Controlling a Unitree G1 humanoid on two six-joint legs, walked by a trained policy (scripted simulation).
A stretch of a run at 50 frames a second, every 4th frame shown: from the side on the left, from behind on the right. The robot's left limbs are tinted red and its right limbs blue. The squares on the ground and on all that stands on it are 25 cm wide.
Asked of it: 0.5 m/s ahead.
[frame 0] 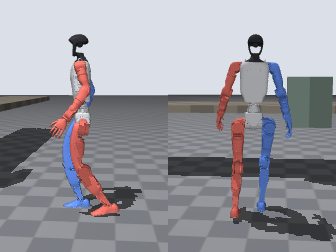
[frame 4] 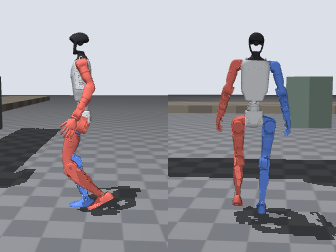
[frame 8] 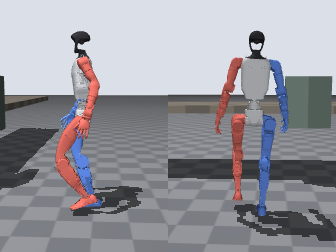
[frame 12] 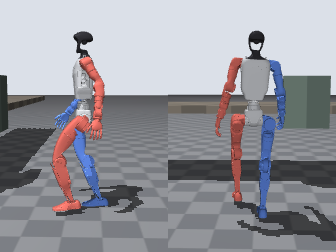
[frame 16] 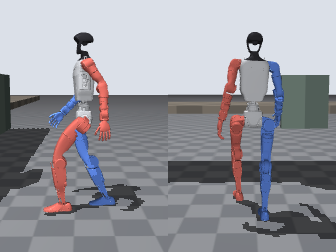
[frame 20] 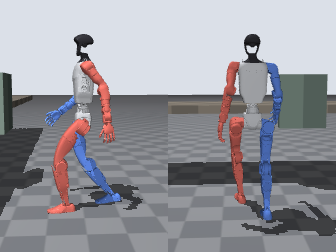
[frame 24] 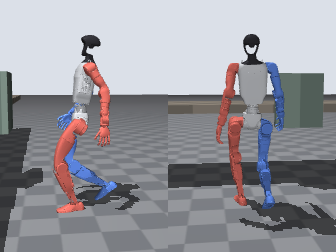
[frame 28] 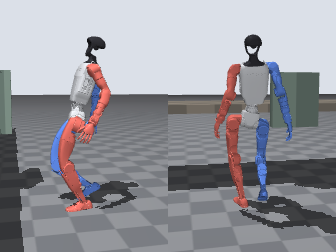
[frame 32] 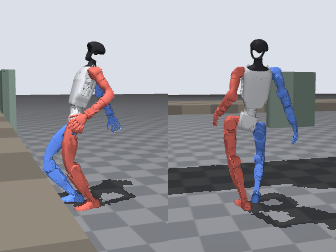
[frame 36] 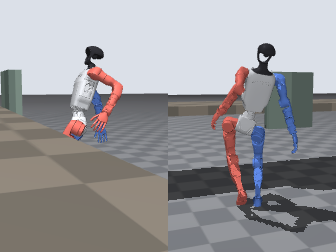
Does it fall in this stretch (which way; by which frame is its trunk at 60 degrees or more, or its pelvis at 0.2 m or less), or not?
no
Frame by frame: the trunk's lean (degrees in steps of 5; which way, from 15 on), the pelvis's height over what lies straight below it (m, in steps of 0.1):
0: 5, 0.8
4: 5, 0.8
8: 5, 0.8
12: 5, 0.8
16: 0, 0.8
20: 0, 0.7
24: 10, 0.7
28: 20 backward, 0.7
32: 20 backward, 0.7
36: 20 backward and to its right, 0.7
